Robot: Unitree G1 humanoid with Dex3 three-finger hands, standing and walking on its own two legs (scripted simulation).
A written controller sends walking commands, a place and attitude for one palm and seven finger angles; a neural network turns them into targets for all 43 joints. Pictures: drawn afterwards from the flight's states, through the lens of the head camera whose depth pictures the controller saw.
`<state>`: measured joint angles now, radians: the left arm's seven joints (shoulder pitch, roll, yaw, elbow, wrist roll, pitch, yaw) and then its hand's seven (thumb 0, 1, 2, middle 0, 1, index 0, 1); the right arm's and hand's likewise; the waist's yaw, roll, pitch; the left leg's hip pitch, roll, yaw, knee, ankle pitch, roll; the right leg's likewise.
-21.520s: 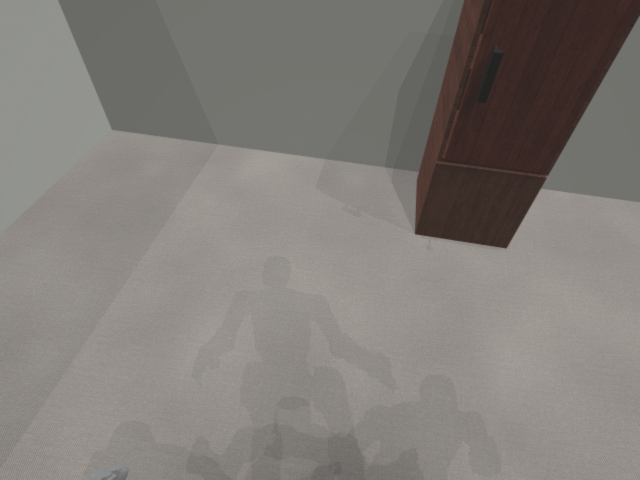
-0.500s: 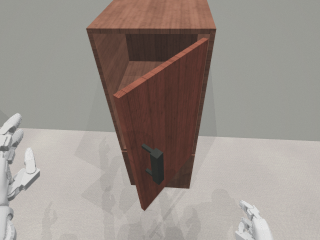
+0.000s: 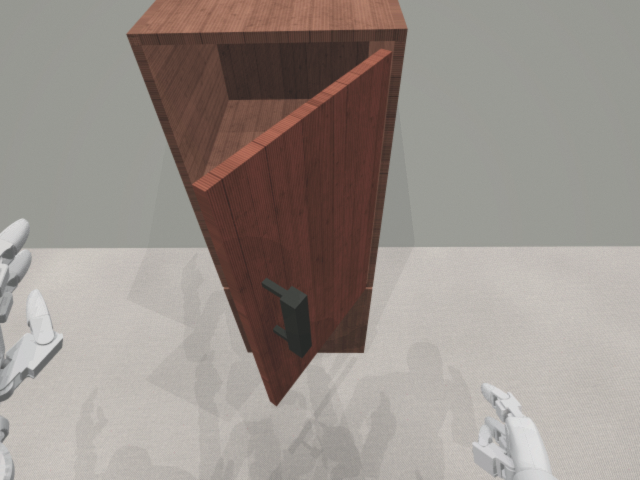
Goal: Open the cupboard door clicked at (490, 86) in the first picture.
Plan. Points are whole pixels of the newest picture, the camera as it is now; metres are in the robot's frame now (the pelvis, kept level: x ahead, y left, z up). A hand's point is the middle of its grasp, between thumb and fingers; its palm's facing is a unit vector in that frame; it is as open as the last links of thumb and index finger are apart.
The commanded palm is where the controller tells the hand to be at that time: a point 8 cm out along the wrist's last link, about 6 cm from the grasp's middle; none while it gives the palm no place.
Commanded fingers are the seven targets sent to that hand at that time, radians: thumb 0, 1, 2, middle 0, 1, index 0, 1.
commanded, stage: step back with the hand held close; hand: left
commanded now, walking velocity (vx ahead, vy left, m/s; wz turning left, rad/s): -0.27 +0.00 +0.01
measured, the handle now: (285, 317) +0.34 +0.09 -0.02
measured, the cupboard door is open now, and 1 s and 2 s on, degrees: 55 55 55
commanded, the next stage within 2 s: stop stepping back and stand still in 1.16 s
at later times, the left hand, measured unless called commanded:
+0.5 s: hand out of the picture +0.11 +0.29 +0.15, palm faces +0.49 -0.73 -0.47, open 7.4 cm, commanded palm +0.06 +0.32 +0.17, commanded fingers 0.00 0.90 0.90 -0.20 -0.30 -0.20 -0.30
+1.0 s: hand out of the picture +0.06 +0.25 +0.14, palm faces +0.35 -0.81 -0.47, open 7.4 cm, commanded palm -0.02 +0.30 +0.17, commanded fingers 0.00 0.90 0.90 -0.20 -0.30 -0.20 -0.30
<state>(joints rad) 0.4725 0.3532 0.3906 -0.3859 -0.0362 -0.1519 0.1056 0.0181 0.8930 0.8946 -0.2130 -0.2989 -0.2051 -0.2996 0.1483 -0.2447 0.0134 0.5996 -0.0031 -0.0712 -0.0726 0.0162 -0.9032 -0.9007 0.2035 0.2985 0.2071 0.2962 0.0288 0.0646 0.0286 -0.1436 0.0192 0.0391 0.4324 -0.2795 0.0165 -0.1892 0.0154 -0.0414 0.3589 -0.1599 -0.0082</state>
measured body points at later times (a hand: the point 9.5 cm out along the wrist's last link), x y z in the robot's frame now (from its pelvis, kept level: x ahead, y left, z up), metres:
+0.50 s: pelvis -0.08 +0.01 -0.02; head -0.07 +0.02 +0.43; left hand +0.08 +0.32 +0.17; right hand +0.11 -0.22 -0.09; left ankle -0.03 +0.10 -0.74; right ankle +0.01 -0.12 -0.74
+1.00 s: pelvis -0.15 +0.00 -0.01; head -0.11 +0.02 +0.43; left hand +0.03 +0.29 +0.17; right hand +0.04 -0.24 -0.09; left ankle -0.03 +0.10 -0.74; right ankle -0.17 -0.12 -0.74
